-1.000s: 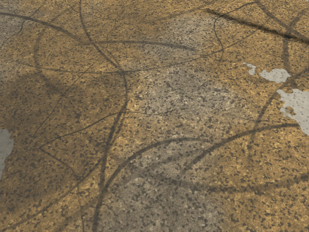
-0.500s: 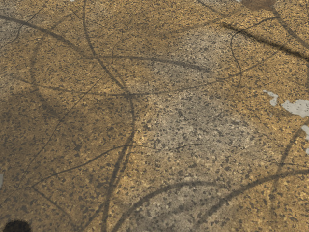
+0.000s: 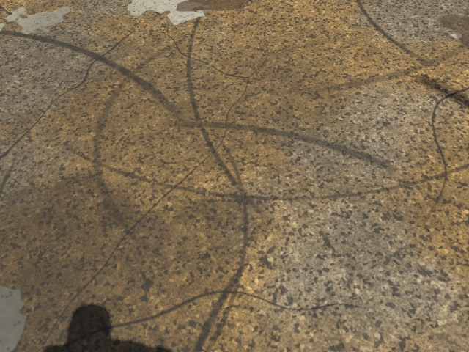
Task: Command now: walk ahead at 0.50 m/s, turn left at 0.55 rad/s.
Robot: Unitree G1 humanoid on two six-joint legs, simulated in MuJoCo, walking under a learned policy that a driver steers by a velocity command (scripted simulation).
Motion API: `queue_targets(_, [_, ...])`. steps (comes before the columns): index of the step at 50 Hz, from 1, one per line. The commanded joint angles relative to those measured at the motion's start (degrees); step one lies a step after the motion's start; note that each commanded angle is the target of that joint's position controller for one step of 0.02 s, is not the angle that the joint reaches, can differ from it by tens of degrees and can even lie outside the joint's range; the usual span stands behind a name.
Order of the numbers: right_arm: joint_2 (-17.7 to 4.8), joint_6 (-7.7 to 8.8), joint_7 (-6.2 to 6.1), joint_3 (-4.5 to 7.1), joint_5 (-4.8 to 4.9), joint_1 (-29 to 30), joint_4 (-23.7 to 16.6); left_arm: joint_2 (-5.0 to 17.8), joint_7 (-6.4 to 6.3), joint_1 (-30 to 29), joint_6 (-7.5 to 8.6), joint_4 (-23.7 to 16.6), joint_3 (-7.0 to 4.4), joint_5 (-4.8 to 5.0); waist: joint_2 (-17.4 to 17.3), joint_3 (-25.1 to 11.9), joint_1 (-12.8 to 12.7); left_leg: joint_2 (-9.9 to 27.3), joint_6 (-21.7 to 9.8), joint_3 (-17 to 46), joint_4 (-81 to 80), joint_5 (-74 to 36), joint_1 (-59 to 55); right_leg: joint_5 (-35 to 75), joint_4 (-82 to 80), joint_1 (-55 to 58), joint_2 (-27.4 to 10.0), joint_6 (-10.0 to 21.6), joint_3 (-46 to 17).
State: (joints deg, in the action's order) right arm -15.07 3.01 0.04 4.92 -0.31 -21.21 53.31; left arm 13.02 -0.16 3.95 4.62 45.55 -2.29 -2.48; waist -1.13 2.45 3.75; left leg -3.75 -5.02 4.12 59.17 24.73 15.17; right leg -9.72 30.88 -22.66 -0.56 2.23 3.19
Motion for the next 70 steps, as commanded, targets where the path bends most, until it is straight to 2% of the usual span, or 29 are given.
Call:
queue_targets(1, [-2.8,-0.26,1.07,0.50,-1.11,0.3,-4.1,4.9,-0.42,7.9,0.26,-0.6,-1.45,0.33,5.4,-3.2,-3.9,6.7,0.1,0.4,8.2,-6.4,19.6,-5.2,-19.0,17.9,-16.9,5.3,-19.5])
queue_targets(3, [-2.2,-1.70,2.02,0.38,-1.71,0.6,-4.7,4.8,-0.45,9.9,1.14,0.8,-1.36,0.91,7.7,-2.7,-3.0,7.4,1.1,-0.6,7.4,-8.0,18.0,4.1,-19.8,15.7,-14.9,4.5,-12.6])
queue_targets(7, [-1.8,-2.88,3.14,-0.04,-1.83,7.2,-7.6,5.9,-0.17,13.6,2.36,2.2,-1.84,1.60,6.2,-2.1,-3.1,8.5,2.2,-1.7,5.6,-13.6,24.2,13.7,-21.3,18.2,-15.4,5.8,-5.3])
queue_targets(13, [-0.5,-2.54,4.53,-1.55,-1.62,19.0,-12.1,6.8,-0.24,16.6,2.01,3.6,-2.03,1.39,5.9,1.4,-5.2,8.3,2.5,-6.2,-12.4,-23.9,23.1,16.4,-22.5,19.0,-13.8,5.2,4.4])
queue_targets(17, [-1.1,-2.45,4.92,-1.87,-1.99,24.0,-14.5,8.6,-0.77,19.9,1.09,5.1,-2.51,1.36,5.7,2.8,-6.5,7.0,-0.1,-10.1,-20.7,-20.0,20.5,22.7,-20.2,24.7,-15.6,4.4,7.9])
queue_targets(20, [-2.4,-2.50,4.18,-1.25,-2.41,21.1,-14.3,10.9,-1.19,20.8,-0.28,5.9,-2.98,1.28,7.3,0.0,-4.6,2.1,-3.3,-13.4,-23.7,-11.4,13.1,46.2,-9.5,28.8,-16.0,3.5,11.1])
queue_targets(21, [-3.4,-2.24,3.75,-0.68,-2.42,16.3,-13.1,11.8,-1.22,20.7,-0.91,6.0,-3.14,1.32,7.4,-3.0,-2.6,-0.2,-4.7,-13.8,-25.1,-9.3,7.9,51.4,-1.5,29.2,-15.9,3.5,11.7])
queue_targets(22, [-4.6,-1.65,3.08,0.20,-2.77,7.8,-10.6,12.1,-1.15,20.0,-1.47,5.5,-3.12,1.60,5.7,-7.9,1.2,-2.1,-6.4,-13.1,-29.5,-11.3,-3.1,47.8,10.7,25.1,-15.2,2.5,12.8])
queue_targets(23, [-9.2,-1.37,2.08,1.89,-3.38,-1.3,-8.1,10.6,-0.98,19.8,-1.54,3.8,-2.66,1.39,0.3,-14.1,4.9,5.4,-9.2,-1.7,-32.1,-6.1,-18.4,29.5,27.6,12.7,-13.7,0.6,13.0])
queue_targets(24, [-15.8,-1.61,1.41,3.24,-2.49,1.3,-9.3,4.0,0.31,20.8,-1.14,-0.8,-1.44,1.52,-13.1,-17.0,-0.3,21.9,-16.4,28.2,-36.2,-6.4,-34.0,-22.3,46.6,-13.8,-2.5,-3.2,9.7])
queue_targets(25, [-15.4,-2.32,1.02,3.24,-1.08,-1.9,-10.2,9.0,0.46,13.2,-0.59,-2.7,-2.36,1.05,-3.7,-18.0,3.7,23.5,-17.2,36.7,-42.0,-10.6,-33.4,-20.6,50.8,-19.7,-1.1,-3.1,-2.3])
queue_targets(26, [-13.5,-2.47,0.55,2.74,-0.77,0.5,-8.9,8.1,0.70,9.8,0.01,-3.9,-2.09,1.92,-1.6,-10.2,2.0,21.9,-15.9,26.6,-42.3,-17.1,-27.9,-13.7,48.6,-22.6,-4.1,-2.4,-3.8])
queue_targets(27, [-10.4,-2.16,0.41,1.92,-0.28,3.1,-8.7,7.5,0.58,11.0,0.52,-3.1,-1.71,1.94,0.9,-5.4,-0.7,19.2,-13.8,20.7,-43.0,-25.1,-19.9,-10.0,42.8,-19.4,-6.0,-2.2,-3.7])
queue_targets(30, [-5.7,-0.45,0.21,0.14,0.19,7.8,-9.4,6.7,0.83,15.9,-2.09,-0.8,-1.59,-0.16,0.4,-4.5,-5.8,13.4,-10.9,10.9,-45.5,-35.2,-9.1,-8.6,35.4,-9.2,-7.7,-3.4,-3.9])
queue_targets(35, [-7.0,1.13,0.56,0.05,0.26,1.1,-6.3,5.5,1.78,8.7,-3.56,-2.8,-1.31,0.00,-0.6,-0.8,-3.9,11.2,-8.7,7.2,-49.9,-35.9,-8.7,1.0,25.3,-14.1,-7.5,-4.3,-2.1])
queue_targets(39, [-7.1,1.37,0.38,-0.28,0.33,-2.9,-4.8,5.6,1.99,1.7,-3.38,-4.8,-1.17,0.44,-1.5,0.3,-1.4,11.2,-6.2,6.2,-49.9,-38.1,-14.5,8.2,16.7,-18.0,-6.4,-3.8,-1.8])
queue_targets(45, [-7.0,1.41,-0.53,-0.95,-0.63,-7.6,-2.2,5.1,2.42,-7.4,-2.57,-8.3,-0.30,0.81,-2.2,3.0,1.1,13.2,-6.2,5.7,-48.2,-43.9,-21.8,8.6,5.7,-17.7,-3.1,-0.9,0.3])
queue_targets(48, [-8.5,1.56,-1.12,-0.89,-1.04,-5.1,-1.8,6.1,2.01,-2.8,-1.93,-7.4,-0.60,1.04,-3.2,1.7,-2.4,14.1,-4.7,4.2,-43.1,-59.3,-22.4,2.8,1.2,-7.8,0.3,2.2,1.3])
queue_targets(50, [-9.6,1.53,-1.01,-0.73,-1.28,-3.5,-1.5,8.3,0.69,10.8,-1.31,-3.1,-1.73,1.11,-2.7,-5.7,-8.5,12.0,-3.1,2.1,-27.6,-69.6,-21.0,1.2,-2.7,8.6,3.7,4.6,2.3])
queue_targets(51, [-8.7,1.76,-0.88,-1.13,-0.80,-3.0,-2.3,10.7,-0.14,20.4,-0.80,-0.8,-2.54,0.04,-0.4,-11.8,-12.6,10.1,-2.4,0.9,-13.9,-56.7,-11.7,0.8,-3.7,23.7,-2.8,7.0,-4.1])
queue_targets(52, [-3.4,1.91,-0.35,-2.16,1.51,-9.0,-3.9,17.9,-0.44,26.0,-0.74,-0.3,-4.45,-1.32,12.4,-20.1,-10.8,0.0,0.6,-3.5,9.8,-24.5,7.3,-4.4,-6.0,40.2,-20.1,14.5,-31.0])
queue_targets(53, [-6.5,1.93,-0.38,-1.46,-0.13,-8.5,-3.1,15.0,0.55,22.8,-1.38,0.3,-3.83,0.75,10.9,-19.5,-9.0,-3.3,-0.3,1.6,17.2,3.3,15.4,-2.7,-13.9,37.9,-22.9,16.1,-45.2])
queue_targets(54, [-6.7,1.63,-0.28,-1.28,-0.89,-4.6,-3.9,12.0,0.83,16.1,-1.59,-0.5,-3.11,1.87,6.1,-9.1,-6.1,1.0,-0.5,2.7,18.0,-0.8,18.6,-7.5,-14.7,28.6,-21.2,15.1,-36.1])
queue_targets(55, [-6.1,1.73,0.15,-1.68,-1.12,-1.5,-4.4,8.2,1.12,12.2,-1.41,-1.0,-2.15,1.82,2.1,-4.0,-5.4,3.5,-0.4,1.8,14.6,-4.4,18.4,-6.3,-17.0,21.2,-18.7,13.7,-29.1])
queue_targets(56, [-5.0,1.36,0.50,-1.82,-1.14,-0.3,-4.7,6.6,1.07,10.9,-1.10,-0.6,-1.58,1.57,2.5,-1.1,-4.1,5.4,-0.3,0.9,11.0,-5.8,17.0,-4.2,-19.0,16.4,-15.7,11.8,-23.5])
queue_targets(58, [-3.8,-0.02,1.20,-2.22,-2.00,-1.8,-4.0,5.6,0.91,11.3,-0.26,1.0,-1.05,1.63,5.0,-0.3,-2.1,7.0,0.9,-0.5,7.2,-7.6,12.8,2.2,-21.6,11.1,-12.3,10.0,-16.8])
queue_targets(61, [-3.0,-0.72,1.79,-2.55,-1.98,1.6,-5.1,7.5,1.19,14.6,0.92,3.2,-1.56,2.09,4.6,0.3,-1.9,8.7,2.6,-2.7,2.9,-11.9,16.5,8.4,-24.1,11.6,-11.2,10.9,-12.3])
queue_targets(66, [-1.8,-0.54,2.12,-3.42,-1.62,14.1,-9.0,7.3,1.28,18.9,0.92,5.7,-1.38,2.47,4.4,2.1,-4.7,9.7,4.7,-6.1,-13.3,-22.4,20.5,15.3,-24.9,15.3,-8.0,9.1,-6.3])
queue_targets(70, [-1.4,-0.26,2.11,-3.96,-1.29,20.8,-10.8,8.1,0.88,22.5,0.84,7.5,-1.39,2.16,4.8,2.0,-6.9,7.8,4.1,-7.9,-22.8,-25.8,18.2,20.4,-23.0,20.3,-9.1,8.4,-5.3])
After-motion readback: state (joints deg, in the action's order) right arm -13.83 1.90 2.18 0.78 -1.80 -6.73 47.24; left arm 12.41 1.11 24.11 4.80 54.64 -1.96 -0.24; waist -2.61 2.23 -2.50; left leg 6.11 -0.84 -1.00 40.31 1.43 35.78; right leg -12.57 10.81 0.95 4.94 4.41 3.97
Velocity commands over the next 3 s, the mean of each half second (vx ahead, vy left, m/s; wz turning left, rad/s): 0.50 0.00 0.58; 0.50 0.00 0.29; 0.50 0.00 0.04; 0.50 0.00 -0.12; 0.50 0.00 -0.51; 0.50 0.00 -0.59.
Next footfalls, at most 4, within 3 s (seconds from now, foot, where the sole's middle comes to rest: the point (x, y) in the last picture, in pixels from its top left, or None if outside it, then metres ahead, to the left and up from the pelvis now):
0.44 left None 0.35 0.14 -0.77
1.02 right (195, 270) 0.72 0.13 -0.77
1.54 left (104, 228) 0.89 0.43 -0.77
2.10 right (129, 151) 1.23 0.38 -0.77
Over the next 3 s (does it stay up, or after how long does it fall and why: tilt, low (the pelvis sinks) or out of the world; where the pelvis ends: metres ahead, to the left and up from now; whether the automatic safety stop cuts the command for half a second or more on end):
stays up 1.52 0.47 0.01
